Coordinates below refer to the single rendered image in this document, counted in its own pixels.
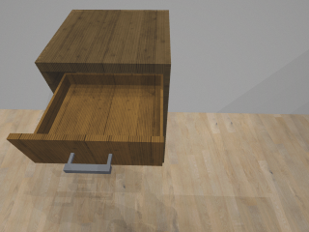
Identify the handle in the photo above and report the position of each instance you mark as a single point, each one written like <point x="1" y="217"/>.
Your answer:
<point x="88" y="168"/>

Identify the cabinet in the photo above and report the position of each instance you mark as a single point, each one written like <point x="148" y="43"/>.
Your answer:
<point x="111" y="41"/>

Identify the drawer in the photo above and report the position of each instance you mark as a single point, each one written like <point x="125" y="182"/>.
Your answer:
<point x="97" y="114"/>

